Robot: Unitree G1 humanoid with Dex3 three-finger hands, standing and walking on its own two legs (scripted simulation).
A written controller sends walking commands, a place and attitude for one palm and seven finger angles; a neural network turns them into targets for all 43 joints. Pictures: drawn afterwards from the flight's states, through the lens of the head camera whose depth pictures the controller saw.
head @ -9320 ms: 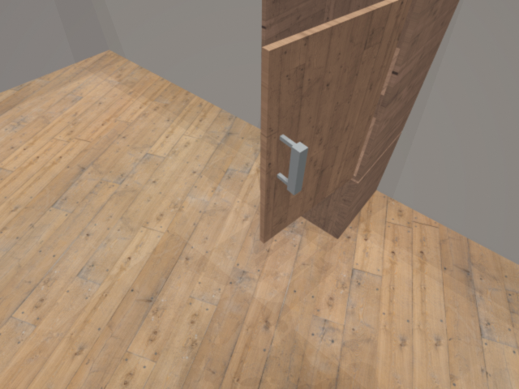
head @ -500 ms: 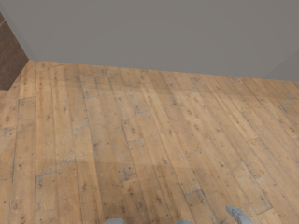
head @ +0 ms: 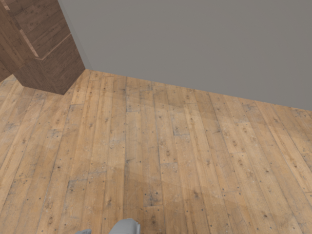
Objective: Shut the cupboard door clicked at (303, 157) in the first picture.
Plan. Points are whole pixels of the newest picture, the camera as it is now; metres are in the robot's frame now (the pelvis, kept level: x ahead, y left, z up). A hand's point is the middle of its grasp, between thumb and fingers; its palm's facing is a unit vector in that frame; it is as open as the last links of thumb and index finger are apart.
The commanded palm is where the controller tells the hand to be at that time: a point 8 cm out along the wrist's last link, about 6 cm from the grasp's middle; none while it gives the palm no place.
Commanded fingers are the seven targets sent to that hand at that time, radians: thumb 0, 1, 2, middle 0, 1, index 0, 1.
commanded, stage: walk to a spot facing it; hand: left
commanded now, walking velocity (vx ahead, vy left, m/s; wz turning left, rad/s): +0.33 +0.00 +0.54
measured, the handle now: out of the picture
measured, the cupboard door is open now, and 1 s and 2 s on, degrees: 80 80 80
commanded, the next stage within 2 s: turn to face it in 1.58 s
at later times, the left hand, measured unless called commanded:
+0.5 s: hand (79, 221) +0.18 +0.25 -0.18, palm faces +0.29 -0.94 -0.18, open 7.4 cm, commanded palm none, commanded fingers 0.00 0.90 0.90 -0.20 -0.30 -0.20 -0.30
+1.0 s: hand (94, 146) +0.43 +0.25 -0.16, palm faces +0.38 -0.89 -0.23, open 7.0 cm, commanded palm none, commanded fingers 0.00 0.90 0.90 -0.20 -0.30 -0.20 -0.30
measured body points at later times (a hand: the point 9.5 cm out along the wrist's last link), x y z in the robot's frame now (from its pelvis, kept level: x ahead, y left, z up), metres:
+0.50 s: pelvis +0.20 +0.07 -0.01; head +0.24 +0.09 +0.44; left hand +0.17 +0.30 -0.16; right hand +0.35 -0.14 -0.15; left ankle +0.18 +0.14 -0.74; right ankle +0.23 -0.09 -0.66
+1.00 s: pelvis +0.43 +0.05 +0.00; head +0.46 +0.05 +0.45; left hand +0.41 +0.30 -0.14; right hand +0.50 -0.17 -0.16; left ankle +0.40 +0.21 -0.65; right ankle +0.43 -0.02 -0.74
